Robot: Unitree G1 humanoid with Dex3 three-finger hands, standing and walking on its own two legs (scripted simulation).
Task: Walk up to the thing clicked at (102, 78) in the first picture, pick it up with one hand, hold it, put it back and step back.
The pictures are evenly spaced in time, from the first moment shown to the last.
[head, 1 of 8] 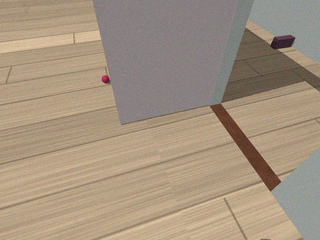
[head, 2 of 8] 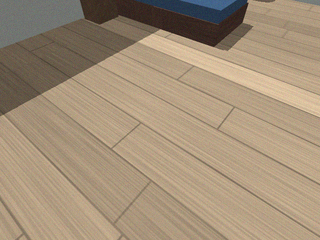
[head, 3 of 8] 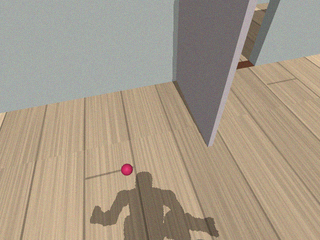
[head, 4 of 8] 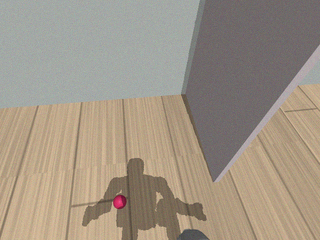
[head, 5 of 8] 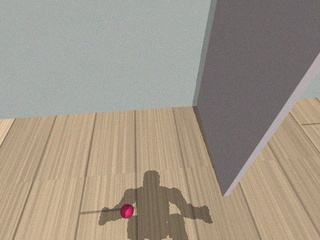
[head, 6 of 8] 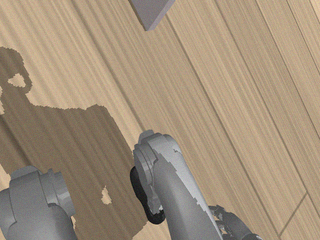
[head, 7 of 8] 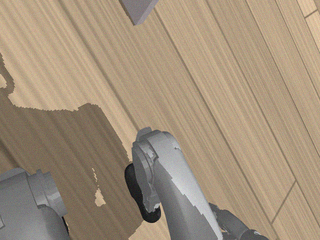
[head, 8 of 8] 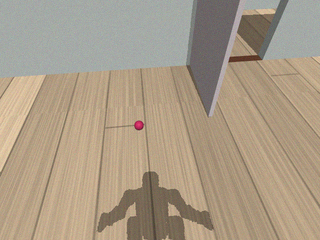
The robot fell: no
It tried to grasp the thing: yes
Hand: left
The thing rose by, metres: 0.66
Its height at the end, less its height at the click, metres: +0.00
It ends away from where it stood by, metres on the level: 0.01
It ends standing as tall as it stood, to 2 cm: yes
